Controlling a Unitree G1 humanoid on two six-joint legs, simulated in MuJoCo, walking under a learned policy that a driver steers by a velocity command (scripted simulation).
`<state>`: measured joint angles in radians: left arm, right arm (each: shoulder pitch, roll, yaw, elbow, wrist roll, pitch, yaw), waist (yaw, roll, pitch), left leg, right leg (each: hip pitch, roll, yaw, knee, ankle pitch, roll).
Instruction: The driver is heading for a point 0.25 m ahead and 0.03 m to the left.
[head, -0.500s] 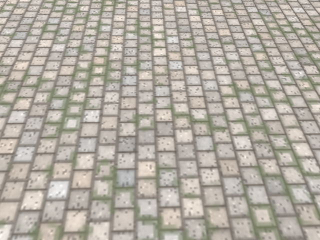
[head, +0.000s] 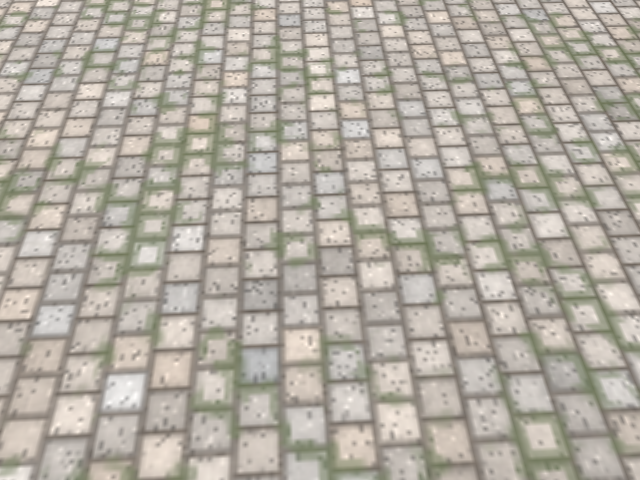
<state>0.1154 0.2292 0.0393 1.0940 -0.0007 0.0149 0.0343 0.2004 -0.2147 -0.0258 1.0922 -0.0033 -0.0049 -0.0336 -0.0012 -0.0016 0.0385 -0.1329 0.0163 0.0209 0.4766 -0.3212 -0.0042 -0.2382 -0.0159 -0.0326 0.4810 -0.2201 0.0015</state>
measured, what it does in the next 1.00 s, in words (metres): stands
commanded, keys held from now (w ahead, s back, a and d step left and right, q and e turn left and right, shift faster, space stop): no key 1.00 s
